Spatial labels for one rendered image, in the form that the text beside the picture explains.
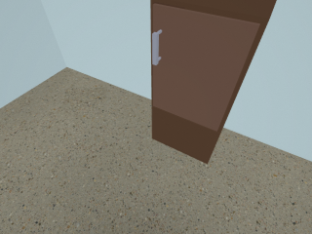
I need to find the handle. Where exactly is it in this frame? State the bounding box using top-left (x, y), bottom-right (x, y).
top-left (152, 29), bottom-right (162, 65)

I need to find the cupboard door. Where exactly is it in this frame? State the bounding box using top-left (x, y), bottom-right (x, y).
top-left (152, 3), bottom-right (260, 132)

